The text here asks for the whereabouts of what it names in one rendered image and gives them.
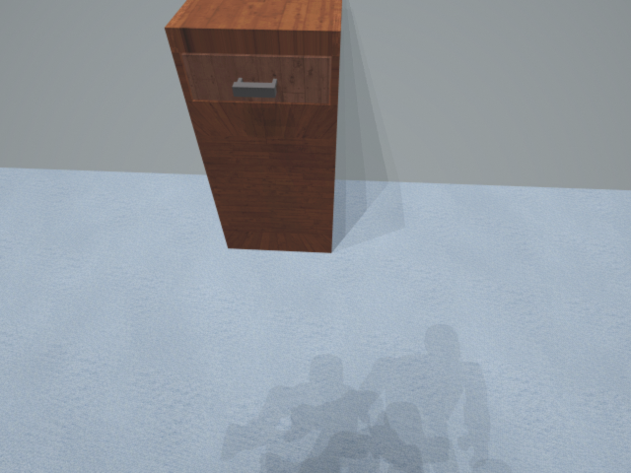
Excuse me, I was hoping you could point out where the drawer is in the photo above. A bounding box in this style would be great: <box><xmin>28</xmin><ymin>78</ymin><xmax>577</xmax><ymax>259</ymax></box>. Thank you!
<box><xmin>181</xmin><ymin>53</ymin><xmax>331</xmax><ymax>103</ymax></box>

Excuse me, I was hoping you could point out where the handle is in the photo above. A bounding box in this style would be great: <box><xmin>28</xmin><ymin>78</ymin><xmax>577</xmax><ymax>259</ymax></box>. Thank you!
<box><xmin>232</xmin><ymin>78</ymin><xmax>277</xmax><ymax>98</ymax></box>

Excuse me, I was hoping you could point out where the cabinet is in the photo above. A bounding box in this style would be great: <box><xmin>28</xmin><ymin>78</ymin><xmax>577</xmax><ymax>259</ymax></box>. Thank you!
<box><xmin>165</xmin><ymin>0</ymin><xmax>342</xmax><ymax>253</ymax></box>

